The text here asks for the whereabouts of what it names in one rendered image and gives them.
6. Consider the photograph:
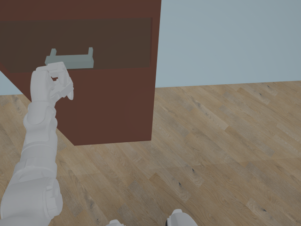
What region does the robot left upper arm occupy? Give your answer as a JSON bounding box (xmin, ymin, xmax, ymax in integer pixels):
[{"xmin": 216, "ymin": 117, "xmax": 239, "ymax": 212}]
[{"xmin": 0, "ymin": 177, "xmax": 63, "ymax": 226}]

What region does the robot shin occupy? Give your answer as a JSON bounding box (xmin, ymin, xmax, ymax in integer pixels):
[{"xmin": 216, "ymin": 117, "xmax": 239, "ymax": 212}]
[
  {"xmin": 110, "ymin": 219, "xmax": 120, "ymax": 224},
  {"xmin": 172, "ymin": 209, "xmax": 182, "ymax": 214}
]

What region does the robot left shin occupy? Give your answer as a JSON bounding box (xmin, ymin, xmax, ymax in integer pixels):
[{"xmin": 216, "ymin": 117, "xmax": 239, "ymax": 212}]
[{"xmin": 110, "ymin": 219, "xmax": 120, "ymax": 224}]

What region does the handle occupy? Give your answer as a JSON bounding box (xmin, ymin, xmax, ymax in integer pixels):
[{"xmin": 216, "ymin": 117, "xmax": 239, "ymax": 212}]
[{"xmin": 45, "ymin": 47, "xmax": 94, "ymax": 69}]

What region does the drawer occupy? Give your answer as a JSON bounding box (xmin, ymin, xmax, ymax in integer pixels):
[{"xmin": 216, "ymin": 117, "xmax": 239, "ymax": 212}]
[{"xmin": 0, "ymin": 17, "xmax": 151, "ymax": 73}]

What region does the robot right shin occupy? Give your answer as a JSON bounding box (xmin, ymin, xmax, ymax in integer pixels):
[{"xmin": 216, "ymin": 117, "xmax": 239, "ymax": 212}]
[{"xmin": 172, "ymin": 209, "xmax": 182, "ymax": 214}]

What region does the robot left forearm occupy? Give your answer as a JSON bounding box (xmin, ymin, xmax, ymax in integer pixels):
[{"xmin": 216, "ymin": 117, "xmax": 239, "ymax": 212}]
[{"xmin": 0, "ymin": 101, "xmax": 58, "ymax": 219}]

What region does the cabinet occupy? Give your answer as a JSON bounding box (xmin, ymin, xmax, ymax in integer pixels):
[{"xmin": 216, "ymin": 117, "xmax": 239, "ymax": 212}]
[{"xmin": 0, "ymin": 0, "xmax": 161, "ymax": 146}]

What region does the left robot hand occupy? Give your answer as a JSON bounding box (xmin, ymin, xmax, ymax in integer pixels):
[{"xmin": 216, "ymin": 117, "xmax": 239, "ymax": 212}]
[{"xmin": 30, "ymin": 62, "xmax": 74, "ymax": 107}]

